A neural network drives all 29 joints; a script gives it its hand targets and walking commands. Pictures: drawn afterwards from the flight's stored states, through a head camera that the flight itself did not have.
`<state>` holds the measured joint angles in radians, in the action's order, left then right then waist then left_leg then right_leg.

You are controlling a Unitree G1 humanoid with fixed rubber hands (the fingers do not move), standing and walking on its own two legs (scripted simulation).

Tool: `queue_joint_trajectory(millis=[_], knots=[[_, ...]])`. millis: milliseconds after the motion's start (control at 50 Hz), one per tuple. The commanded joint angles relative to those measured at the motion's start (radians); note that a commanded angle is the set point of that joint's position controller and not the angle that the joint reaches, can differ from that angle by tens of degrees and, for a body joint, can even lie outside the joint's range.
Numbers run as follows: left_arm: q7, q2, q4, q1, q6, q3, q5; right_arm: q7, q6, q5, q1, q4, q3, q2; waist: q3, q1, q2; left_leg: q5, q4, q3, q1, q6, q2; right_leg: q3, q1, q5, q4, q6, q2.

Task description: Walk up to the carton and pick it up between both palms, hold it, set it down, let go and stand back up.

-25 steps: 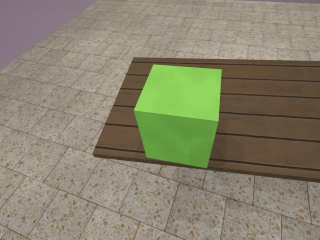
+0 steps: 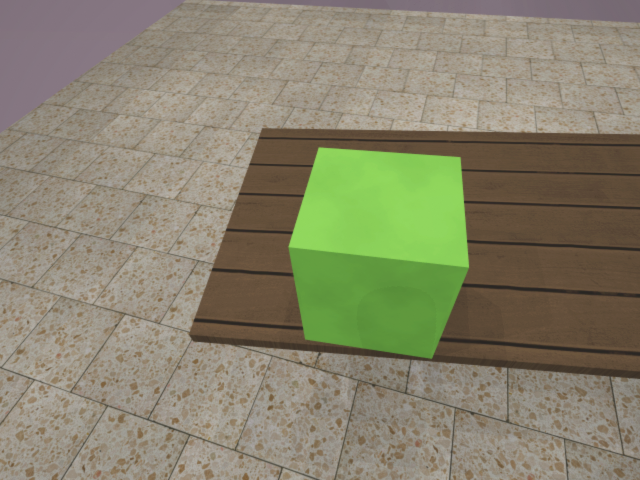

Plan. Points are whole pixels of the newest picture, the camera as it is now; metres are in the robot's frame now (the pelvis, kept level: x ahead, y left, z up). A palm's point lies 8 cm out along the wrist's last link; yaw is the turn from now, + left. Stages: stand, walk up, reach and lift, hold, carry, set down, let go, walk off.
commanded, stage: walk up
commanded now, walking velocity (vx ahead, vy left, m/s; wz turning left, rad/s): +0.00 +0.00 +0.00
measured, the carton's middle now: (376, 255) +0.43 -0.05 -0.01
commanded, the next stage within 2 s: none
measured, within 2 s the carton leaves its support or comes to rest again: neither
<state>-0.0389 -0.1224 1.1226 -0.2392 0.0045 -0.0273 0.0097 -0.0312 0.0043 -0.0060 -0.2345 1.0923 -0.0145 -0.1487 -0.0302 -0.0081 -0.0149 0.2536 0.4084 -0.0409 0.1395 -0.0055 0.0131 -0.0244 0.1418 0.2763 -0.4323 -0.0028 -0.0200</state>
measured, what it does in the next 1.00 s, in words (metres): steps on the spot: left foot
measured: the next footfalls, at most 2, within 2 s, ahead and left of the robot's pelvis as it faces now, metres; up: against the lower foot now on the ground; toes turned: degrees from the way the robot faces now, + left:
left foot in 0.96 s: +0.10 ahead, +0.11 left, +0.00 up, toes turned -2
right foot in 1.36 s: +0.07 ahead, -0.09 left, +0.00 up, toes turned -10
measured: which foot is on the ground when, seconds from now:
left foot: down 0.00-0.48, up 0.50-0.94, down 0.96-1.00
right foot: down 0.00-1.00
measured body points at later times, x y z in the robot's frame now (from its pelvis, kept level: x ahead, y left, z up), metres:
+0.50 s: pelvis +0.02 -0.05 -0.02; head +0.03 -0.07 +0.43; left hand +0.07 +0.20 -0.16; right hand -0.01 -0.30 -0.19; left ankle -0.02 +0.12 -0.74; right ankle +0.01 -0.14 -0.75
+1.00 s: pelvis +0.06 +0.00 -0.01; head +0.10 +0.01 +0.44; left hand +0.07 +0.23 -0.17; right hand +0.11 -0.24 -0.15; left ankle +0.09 +0.12 -0.74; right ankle +0.01 -0.14 -0.74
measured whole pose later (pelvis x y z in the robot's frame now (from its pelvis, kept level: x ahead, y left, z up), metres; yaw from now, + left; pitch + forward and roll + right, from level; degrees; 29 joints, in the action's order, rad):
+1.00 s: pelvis +0.06 +0.00 -0.01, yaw -6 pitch -1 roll +1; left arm -0.03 -0.18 1.05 -0.32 0.00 -0.04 0.02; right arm -0.03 -0.01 -0.01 -0.15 1.03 -0.04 -0.16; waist -0.08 0.03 0.05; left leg 0.23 0.51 -0.06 0.24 -0.03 0.02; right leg -0.03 0.19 0.39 -0.57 -0.03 -0.09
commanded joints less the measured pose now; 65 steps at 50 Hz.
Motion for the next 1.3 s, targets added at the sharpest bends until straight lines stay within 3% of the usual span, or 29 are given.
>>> queue_joint_trajectory(millis=[0, 220, 240, 280, 300, 320, 360, 380, 420, 440, 460, 480, 500, 540, 560, 800, 820, 840, 900, 940, 960, 980, 1040, 1140, 1160, 1200, 1220, 1260, 1280], knots=[[-0.005, -0.102, 0.002, -0.091, 0.014, -0.016, -0.004, 0.000, 0.013, -0.002, -0.050, -0.007, -0.013, -0.096, -0.032, 0.017, 0.088, -0.239, -0.071, 0.084, 0.012, 0.031, 0.093, 0.083, -0.023, -0.328, 0.099, 0.025, -0.090], [-0.008, -0.106, 0.023, -0.087, 0.016, -0.016, -0.005, -0.009, 0.010, -0.003, -0.075, 0.033, -0.007, -0.069, -0.021, 0.016, 0.025, -0.251, -0.068, 0.066, -0.017, 0.016, 0.095, 0.070, -0.042, -0.360, 0.091, 0.035, -0.091], [0.000, -0.246, -0.038, 0.002, -0.016, -0.067, -0.002, -0.041, 0.004, -0.009, -0.104, -0.034, -0.083, -0.284, -0.068, -0.053, 0.147, -0.375, 0.008, 0.128, -0.149, 0.053, 0.244, 0.004, 0.236, -0.297, -0.129, 0.019, -0.020], [0.009, -0.171, -0.111, 0.077, -0.043, -0.064, 0.018, -0.066, -0.010, -0.023, -0.258, 0.002, -0.124, -0.348, -0.032, -0.108, -0.129, -0.611, -0.057, 0.334, -0.170, 0.223, 0.543, -0.039, 0.468, 0.300, -0.554, -0.029, 0.008], [0.016, -0.155, -0.140, 0.107, -0.051, -0.073, 0.032, -0.068, -0.015, -0.027, -0.280, 0.005, -0.123, -0.303, -0.008, -0.119, -0.124, -0.570, -0.069, 0.319, -0.091, 0.252, 0.546, 0.022, 0.448, 0.286, -0.695, -0.029, -0.026], [0.025, -0.054, -0.154, 0.079, -0.032, -0.037, 0.019, -0.058, -0.014, -0.012, -0.162, 0.012, -0.070, -0.145, 0.026, -0.027, -0.275, -0.446, -0.071, 0.115, 0.026, 0.215, 0.341, 0.055, 0.284, 0.259, -0.586, -0.002, -0.052], [0.038, -0.048, -0.142, -0.005, -0.012, -0.031, 0.010, -0.050, -0.013, -0.033, 0.024, -0.059, -0.057, -0.101, -0.004, 0.038, -0.320, -0.227, -0.068, 0.022, 0.082, 0.098, 0.222, 0.022, 0.213, 0.176, -0.356, 0.002, -0.060], [0.048, -0.075, -0.104, -0.099, -0.008, -0.034, 0.003, -0.026, -0.006, -0.042, -0.023, -0.054, -0.062, -0.142, 0.086, 0.039, -0.307, 0.372, -0.135, 0.056, 0.159, 0.087, 0.227, -0.067, 0.062, 0.255, -0.285, 0.000, -0.020], [0.049, -0.102, -0.048, -0.233, -0.009, -0.053, 0.014, -0.013, -0.022, -0.036, 0.041, -0.052, -0.073, -0.182, -0.016, 0.108, -0.129, 0.580, -0.047, 0.027, 0.402, 0.075, 0.194, -0.148, -0.175, 0.098, -0.140, -0.010, 0.027], [0.041, -0.115, -0.017, -0.315, -0.002, -0.058, 0.017, -0.006, -0.023, -0.041, 0.022, -0.047, -0.062, -0.163, -0.043, 0.136, 0.057, 0.564, 0.121, -0.036, 0.459, 0.058, 0.139, -0.102, -0.230, 0.103, -0.045, -0.008, 0.017], [0.031, -0.171, -0.008, -0.380, 0.011, -0.064, 0.028, 0.002, -0.014, -0.037, 0.017, -0.069, -0.034, -0.088, -0.045, 0.150, 0.388, 0.480, 0.472, -0.104, 0.525, 0.018, 0.061, 0.229, -0.206, 0.325, 0.148, 0.034, -0.203], [-0.005, -0.317, -0.083, -0.272, 0.011, -0.072, 0.042, -0.006, -0.035, -0.030, -0.026, -0.086, -0.054, -0.125, -0.172, 0.106, 0.372, 0.375, 0.632, -0.011, 0.572, -0.027, -0.016, 0.668, 0.015, -0.454, 0.252, 0.055, -0.537], [-0.006, -0.314, -0.086, -0.233, 0.021, -0.070, 0.042, -0.004, -0.048, -0.034, -0.083, -0.094, -0.055, -0.144, -0.187, 0.068, 0.283, 0.341, 0.663, 0.084, 0.427, -0.032, 0.068, 0.668, 0.144, -0.688, 0.239, 0.126, -0.563], [-0.002, -0.208, -0.131, -0.124, 0.031, -0.029, 0.028, 0.012, -0.065, -0.023, -0.091, -0.042, -0.044, -0.107, -0.144, 0.011, 0.075, 0.199, 0.680, 0.107, 0.343, -0.036, 0.095, 0.342, 0.146, -0.719, 0.143, 0.126, -0.394], [-0.004, -0.206, -0.156, -0.072, 0.029, -0.031, 0.028, 0.017, -0.065, -0.027, -0.120, -0.019, -0.031, -0.085, -0.114, 0.011, 0.112, 0.146, 0.641, 0.089, 0.327, -0.039, 0.104, 0.238, 0.136, -0.596, 0.136, 0.106, -0.333], [-0.010, -0.174, -0.119, -0.225, 0.036, -0.029, 0.031, 0.023, -0.089, -0.015, 0.047, -0.106, -0.066, -0.116, -0.001, 0.069, 0.244, 0.064, 0.525, 0.034, 0.386, -0.086, 0.058, 0.145, -0.077, -0.755, 0.074, 0.141, -0.310], [-0.013, -0.105, -0.105, -0.133, 0.024, -0.003, -0.009, 0.028, -0.058, 0.002, 0.084, -0.156, -0.039, -0.032, 0.029, -0.012, 0.357, 0.085, 0.310, 0.012, 0.225, -0.066, 0.053, -0.002, 0.012, -0.508, 0.064, 0.119, -0.128], [-0.013, -0.144, -0.119, -0.111, 0.014, -0.020, 0.000, 0.025, -0.042, 0.009, 0.106, -0.153, -0.047, -0.070, 0.021, 0.016, 0.373, 0.087, 0.268, -0.060, 0.241, -0.071, -0.006, -0.012, -0.024, -0.436, 0.048, 0.118, -0.094], [0.001, -0.210, -0.123, -0.133, 0.002, -0.044, 0.021, -0.007, -0.028, 0.004, -0.011, -0.091, -0.054, -0.106, 0.013, 0.010, 0.256, -0.072, -0.005, -0.091, 0.068, -0.064, -0.025, 0.090, 0.014, -0.534, -0.027, 0.125, -0.182], [0.006, -0.129, -0.102, -0.194, 0.006, -0.027, 0.009, -0.011, 0.010, -0.006, -0.182, -0.029, -0.056, -0.154, 0.122, -0.019, -0.040, -0.476, -0.112, 0.137, -0.199, -0.047, 0.192, 0.021, 0.115, -0.091, -0.145, 0.037, -0.101], [0.000, -0.036, -0.089, -0.255, -0.005, -0.006, -0.007, -0.006, 0.019, -0.005, -0.116, -0.053, -0.048, -0.203, 0.075, 0.032, -0.209, -0.656, -0.109, 0.282, -0.187, 0.030, 0.339, -0.007, 0.229, 0.246, -0.164, 0.002, -0.031], [-0.009, -0.068, -0.077, -0.247, -0.028, -0.015, -0.017, -0.003, 0.010, -0.001, -0.088, -0.045, -0.051, -0.206, 0.073, -0.005, -0.327, -0.432, -0.138, 0.321, -0.022, 0.144, 0.366, 0.015, 0.125, 0.329, -0.224, 0.008, -0.041], [0.009, -0.105, -0.072, -0.147, -0.043, -0.028, 0.000, 0.001, 0.015, -0.022, 0.042, -0.088, -0.015, -0.108, -0.040, 0.025, -0.241, -0.340, -0.160, 0.201, 0.000, 0.111, 0.232, 0.034, 0.185, 0.241, -0.250, 0.016, -0.023], [0.004, -0.089, -0.037, -0.158, -0.038, -0.020, 0.004, -0.010, 0.026, -0.006, 0.016, -0.060, -0.008, -0.095, 0.010, 0.031, -0.174, -0.396, -0.129, 0.158, 0.009, 0.146, 0.217, 0.020, 0.106, 0.171, -0.226, -0.003, -0.016], [-0.013, -0.166, -0.097, -0.063, -0.038, -0.049, -0.003, -0.019, 0.010, -0.005, 0.037, -0.075, -0.058, -0.237, -0.117, 0.020, -0.232, -0.981, 0.004, 0.179, -0.035, 0.169, 0.298, -0.030, 0.289, 0.244, -0.358, -0.038, -0.007], [-0.017, -0.155, -0.104, -0.067, -0.034, -0.046, -0.009, -0.022, -0.003, -0.006, -0.066, -0.056, -0.048, -0.188, 0.030, -0.015, -0.163, -1.209, 0.038, 0.202, -0.088, 0.232, 0.364, -0.002, 0.262, 0.304, -0.446, -0.045, -0.028], [-0.014, -0.131, -0.108, -0.066, -0.039, -0.044, -0.011, -0.024, -0.011, -0.009, -0.069, -0.061, -0.053, -0.197, 0.058, -0.020, -0.143, -1.093, 0.025, 0.205, -0.061, 0.248, 0.375, 0.002, 0.247, 0.312, -0.502, -0.046, -0.029], [0.013, -0.016, -0.039, -0.159, -0.044, -0.009, -0.001, -0.010, -0.013, -0.015, 0.050, -0.082, -0.021, -0.098, 0.117, 0.025, -0.078, 0.019, -0.158, 0.168, 0.143, 0.178, 0.214, 0.027, -0.004, 0.125, -0.254, 0.002, -0.029], [0.014, -0.006, -0.030, -0.178, -0.037, -0.005, 0.010, -0.007, -0.019, -0.013, 0.113, -0.083, -0.031, -0.141, 0.043, 0.058, -0.115, 0.107, -0.138, 0.157, 0.199, 0.150, 0.180, -0.019, -0.041, -0.002, -0.106, 0.011, -0.008]])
